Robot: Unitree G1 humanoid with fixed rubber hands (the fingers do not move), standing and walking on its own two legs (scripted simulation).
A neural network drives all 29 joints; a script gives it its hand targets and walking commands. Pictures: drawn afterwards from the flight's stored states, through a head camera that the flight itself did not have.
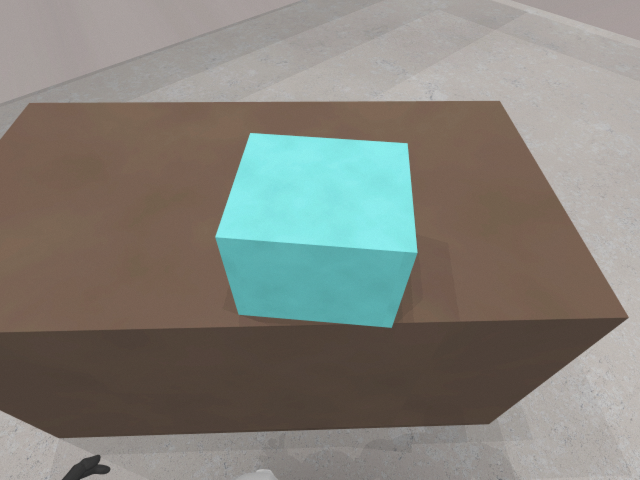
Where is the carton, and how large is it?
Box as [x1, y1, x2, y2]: [215, 133, 416, 327]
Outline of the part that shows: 250,133 215,236 238,313 248,315 391,327 416,255 416,242 407,143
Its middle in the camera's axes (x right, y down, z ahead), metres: +0.00 -0.02 +0.62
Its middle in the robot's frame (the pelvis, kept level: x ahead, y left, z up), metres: +0.49 +0.02 +0.01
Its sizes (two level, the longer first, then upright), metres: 0.247 0.216 0.195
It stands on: a pedestal, 0.65 m high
